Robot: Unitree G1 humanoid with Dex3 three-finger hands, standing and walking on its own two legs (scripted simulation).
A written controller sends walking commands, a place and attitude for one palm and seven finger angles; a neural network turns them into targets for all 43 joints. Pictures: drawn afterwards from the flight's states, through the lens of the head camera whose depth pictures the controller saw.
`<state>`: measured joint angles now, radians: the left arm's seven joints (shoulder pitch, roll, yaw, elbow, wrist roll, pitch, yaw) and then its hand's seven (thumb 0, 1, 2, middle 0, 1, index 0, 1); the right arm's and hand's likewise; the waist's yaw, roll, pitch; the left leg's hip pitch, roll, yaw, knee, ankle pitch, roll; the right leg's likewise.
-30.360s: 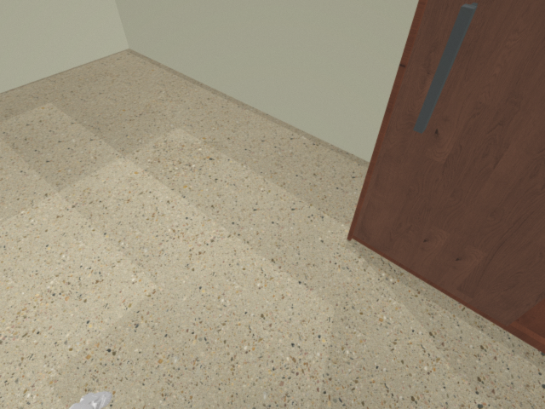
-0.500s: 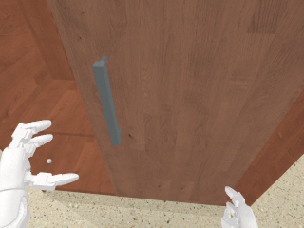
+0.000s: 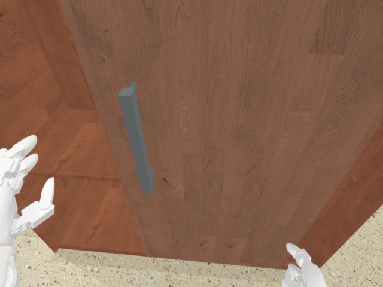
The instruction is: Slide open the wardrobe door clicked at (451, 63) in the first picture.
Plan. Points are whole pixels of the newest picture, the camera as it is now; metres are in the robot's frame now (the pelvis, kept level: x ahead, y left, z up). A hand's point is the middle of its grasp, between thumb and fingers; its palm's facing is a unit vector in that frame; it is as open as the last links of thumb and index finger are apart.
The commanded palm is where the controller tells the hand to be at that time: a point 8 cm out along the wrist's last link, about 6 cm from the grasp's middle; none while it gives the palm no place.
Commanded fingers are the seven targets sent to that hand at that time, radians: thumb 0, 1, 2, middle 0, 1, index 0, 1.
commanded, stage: draw the hand back to the body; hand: left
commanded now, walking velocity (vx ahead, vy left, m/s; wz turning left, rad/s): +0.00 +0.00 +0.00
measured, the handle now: (141, 144) +0.42 +0.19 +0.08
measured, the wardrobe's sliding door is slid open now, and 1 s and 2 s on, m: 0.49 0.49 0.49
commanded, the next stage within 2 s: step back with the hand held close in 0.34 s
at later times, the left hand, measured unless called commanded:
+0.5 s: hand (44, 210) +0.17 +0.26 +0.17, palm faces +0.48 -0.80 -0.36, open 7.4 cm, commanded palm +0.13 +0.29 +0.17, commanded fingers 0.00 0.90 0.90 -0.20 -0.30 -0.20 -0.30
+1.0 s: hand (9, 230) +0.13 +0.29 +0.16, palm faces +0.43 -0.77 -0.47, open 7.4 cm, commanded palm +0.08 +0.32 +0.17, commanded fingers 0.00 0.90 0.90 -0.20 -0.30 -0.20 -0.30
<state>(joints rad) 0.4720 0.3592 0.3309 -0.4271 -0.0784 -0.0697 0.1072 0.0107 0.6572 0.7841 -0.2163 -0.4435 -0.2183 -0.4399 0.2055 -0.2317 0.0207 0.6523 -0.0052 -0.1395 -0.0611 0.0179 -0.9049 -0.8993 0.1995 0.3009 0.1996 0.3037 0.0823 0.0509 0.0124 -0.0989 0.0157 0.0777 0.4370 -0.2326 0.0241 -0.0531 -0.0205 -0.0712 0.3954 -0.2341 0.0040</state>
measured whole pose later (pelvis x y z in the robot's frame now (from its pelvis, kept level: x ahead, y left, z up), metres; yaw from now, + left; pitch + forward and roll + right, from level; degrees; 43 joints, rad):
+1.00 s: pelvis -0.07 +0.02 -0.01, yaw -1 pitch -3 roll -1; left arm 0.52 0.43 0.45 -0.50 -0.04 -0.20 0.12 0.02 0.89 0.90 -0.21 -0.30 -0.21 -0.30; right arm 0.20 -0.22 0.00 0.54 0.01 -0.05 -0.07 0.02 -0.91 -0.90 0.20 0.30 0.20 0.30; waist 0.03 -0.01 0.05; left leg -0.34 0.01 0.11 0.57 -0.19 0.07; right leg -0.31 -0.04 -0.04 0.54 -0.18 0.03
